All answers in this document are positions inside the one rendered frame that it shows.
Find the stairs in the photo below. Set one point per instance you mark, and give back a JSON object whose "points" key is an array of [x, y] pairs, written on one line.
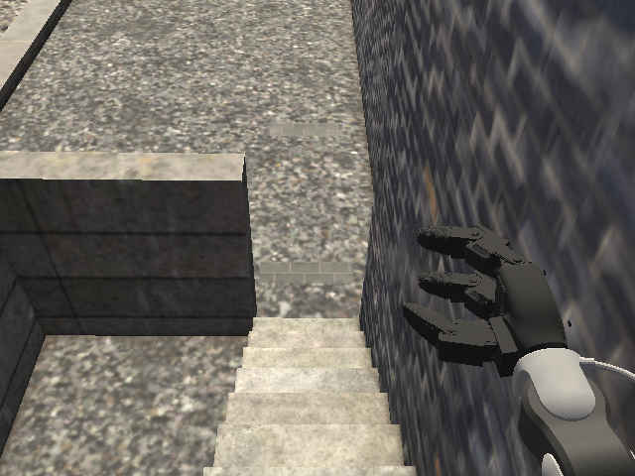
{"points": [[307, 402]]}

